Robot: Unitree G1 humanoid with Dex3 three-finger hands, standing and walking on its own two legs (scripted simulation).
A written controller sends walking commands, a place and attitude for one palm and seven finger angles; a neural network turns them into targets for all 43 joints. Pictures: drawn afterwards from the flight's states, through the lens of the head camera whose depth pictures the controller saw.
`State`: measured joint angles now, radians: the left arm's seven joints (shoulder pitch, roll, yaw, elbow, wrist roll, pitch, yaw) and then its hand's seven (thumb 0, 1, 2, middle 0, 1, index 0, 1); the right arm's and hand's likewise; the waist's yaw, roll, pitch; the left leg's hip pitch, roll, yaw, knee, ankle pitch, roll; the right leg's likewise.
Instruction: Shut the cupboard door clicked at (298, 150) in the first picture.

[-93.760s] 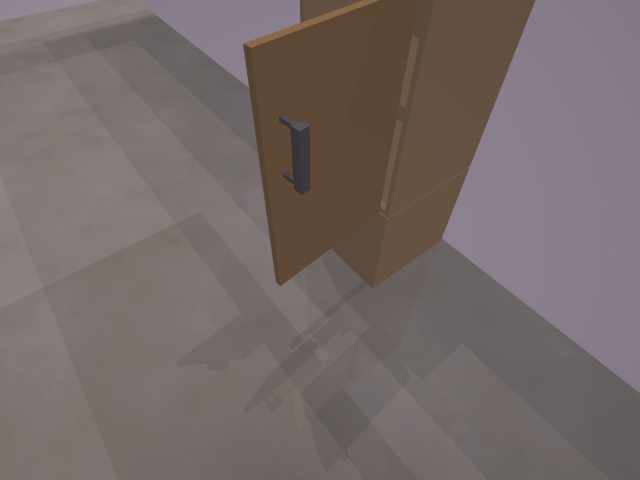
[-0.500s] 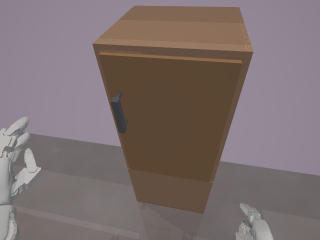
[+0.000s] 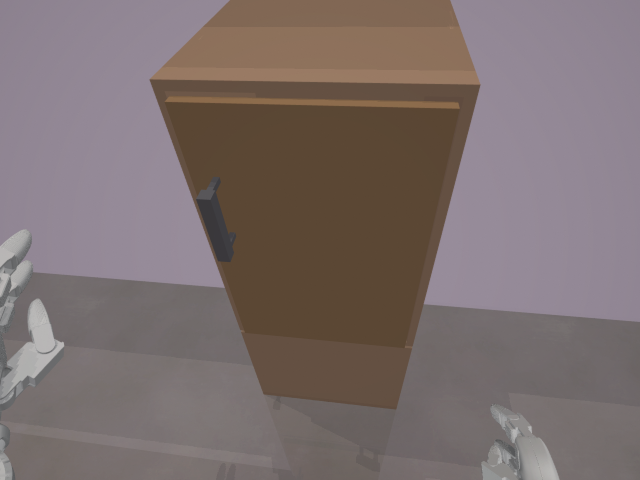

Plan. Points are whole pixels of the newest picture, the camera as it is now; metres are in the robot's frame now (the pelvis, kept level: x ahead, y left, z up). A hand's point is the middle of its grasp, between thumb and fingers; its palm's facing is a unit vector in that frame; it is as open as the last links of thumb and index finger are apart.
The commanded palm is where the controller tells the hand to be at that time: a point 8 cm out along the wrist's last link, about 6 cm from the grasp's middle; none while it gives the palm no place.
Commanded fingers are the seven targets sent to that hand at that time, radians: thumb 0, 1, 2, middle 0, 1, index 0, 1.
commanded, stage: step back with the hand held close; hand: left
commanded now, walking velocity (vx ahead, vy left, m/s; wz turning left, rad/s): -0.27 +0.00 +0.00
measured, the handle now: (220, 220) +0.49 +0.20 +0.06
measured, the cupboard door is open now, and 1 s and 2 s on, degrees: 0 0 0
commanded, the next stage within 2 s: stop stepping back and stand still in 1.04 s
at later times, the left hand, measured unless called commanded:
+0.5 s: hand out of the picture +0.13 +0.28 +0.16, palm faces +0.47 -0.76 -0.44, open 7.4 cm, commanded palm +0.07 +0.31 +0.18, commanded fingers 0.00 0.90 0.90 -0.20 -0.30 -0.20 -0.30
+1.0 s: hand out of the picture +0.07 +0.29 +0.17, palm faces +0.47 -0.79 -0.39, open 7.4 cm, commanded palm +0.01 +0.31 +0.18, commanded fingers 0.00 0.90 0.90 -0.20 -0.30 -0.20 -0.30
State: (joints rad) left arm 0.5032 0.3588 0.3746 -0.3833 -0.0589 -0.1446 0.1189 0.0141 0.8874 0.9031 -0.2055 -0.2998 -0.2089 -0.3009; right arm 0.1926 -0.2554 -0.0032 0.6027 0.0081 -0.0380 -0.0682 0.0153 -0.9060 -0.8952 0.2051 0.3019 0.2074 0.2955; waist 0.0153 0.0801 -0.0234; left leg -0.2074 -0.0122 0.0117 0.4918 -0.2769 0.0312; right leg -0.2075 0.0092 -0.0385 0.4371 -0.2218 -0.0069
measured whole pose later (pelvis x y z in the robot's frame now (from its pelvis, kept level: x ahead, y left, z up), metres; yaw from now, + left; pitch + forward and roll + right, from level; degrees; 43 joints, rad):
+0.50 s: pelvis -0.07 +0.01 -0.02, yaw +0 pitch -1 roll -1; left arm 0.51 0.40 0.43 -0.47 -0.01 -0.20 0.16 0.01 0.88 0.90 -0.21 -0.30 -0.21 -0.30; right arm 0.26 -0.22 0.01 0.56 0.01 -0.04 -0.08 0.01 -0.91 -0.90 0.21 0.30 0.21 0.30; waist -0.01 0.00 -0.02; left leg -0.39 -0.03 0.03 0.64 -0.25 0.06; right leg -0.39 0.01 0.00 0.59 -0.19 0.01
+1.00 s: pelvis -0.13 +0.01 -0.01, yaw -1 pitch +4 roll -4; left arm 0.52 0.42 0.46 -0.54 -0.04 -0.27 0.16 0.01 0.89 0.90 -0.20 -0.30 -0.21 -0.30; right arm 0.21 -0.16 0.02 0.65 -0.03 -0.13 -0.05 0.02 -0.90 -0.90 0.21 0.30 0.21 0.30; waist 0.01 -0.02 -0.06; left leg -0.53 0.05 0.02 0.51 -0.06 0.05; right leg -0.18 0.07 0.02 0.58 -0.40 0.00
